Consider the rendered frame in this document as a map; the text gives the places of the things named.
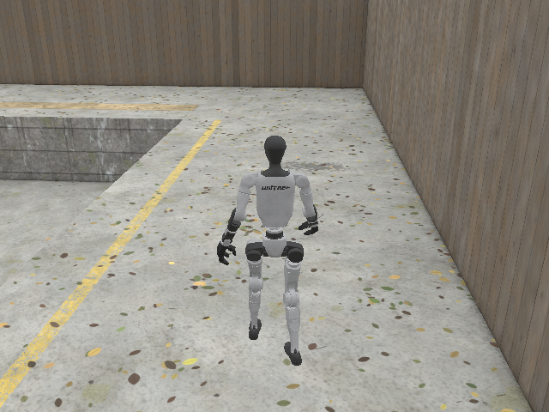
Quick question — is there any robot right foot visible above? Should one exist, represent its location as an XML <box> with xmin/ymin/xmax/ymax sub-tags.
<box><xmin>284</xmin><ymin>342</ymin><xmax>302</xmax><ymax>366</ymax></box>

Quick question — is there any right robot upper arm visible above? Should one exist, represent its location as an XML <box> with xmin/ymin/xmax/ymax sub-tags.
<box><xmin>293</xmin><ymin>173</ymin><xmax>316</xmax><ymax>218</ymax></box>

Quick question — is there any right robot forearm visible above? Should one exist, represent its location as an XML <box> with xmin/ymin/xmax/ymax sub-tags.
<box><xmin>306</xmin><ymin>204</ymin><xmax>318</xmax><ymax>227</ymax></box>

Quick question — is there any left robot forearm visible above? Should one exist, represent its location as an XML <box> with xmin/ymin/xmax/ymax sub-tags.
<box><xmin>220</xmin><ymin>208</ymin><xmax>241</xmax><ymax>246</ymax></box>

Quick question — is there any robot left hand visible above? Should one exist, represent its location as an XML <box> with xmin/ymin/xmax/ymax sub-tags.
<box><xmin>217</xmin><ymin>243</ymin><xmax>236</xmax><ymax>265</ymax></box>

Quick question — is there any left robot upper arm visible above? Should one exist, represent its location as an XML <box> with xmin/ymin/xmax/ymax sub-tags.
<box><xmin>233</xmin><ymin>173</ymin><xmax>257</xmax><ymax>221</ymax></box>

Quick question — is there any robot left thigh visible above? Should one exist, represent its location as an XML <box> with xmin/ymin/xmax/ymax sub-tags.
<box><xmin>245</xmin><ymin>239</ymin><xmax>263</xmax><ymax>293</ymax></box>

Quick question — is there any robot right hand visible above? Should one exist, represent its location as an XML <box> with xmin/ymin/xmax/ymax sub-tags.
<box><xmin>299</xmin><ymin>221</ymin><xmax>318</xmax><ymax>235</ymax></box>

